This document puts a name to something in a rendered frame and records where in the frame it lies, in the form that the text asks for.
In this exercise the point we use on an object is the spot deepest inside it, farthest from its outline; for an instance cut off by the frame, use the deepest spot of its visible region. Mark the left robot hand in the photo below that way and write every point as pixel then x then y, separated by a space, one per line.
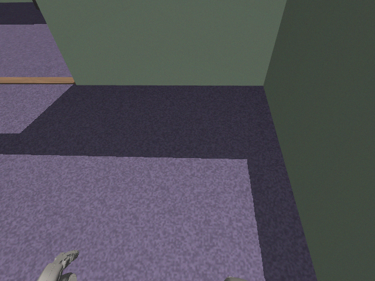
pixel 53 271

